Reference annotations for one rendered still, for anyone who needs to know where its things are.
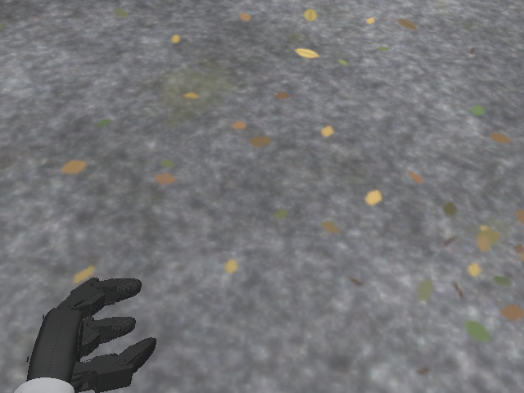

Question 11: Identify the left robot hand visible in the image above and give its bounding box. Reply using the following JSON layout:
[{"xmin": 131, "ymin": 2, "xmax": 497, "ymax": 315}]
[{"xmin": 26, "ymin": 278, "xmax": 156, "ymax": 393}]

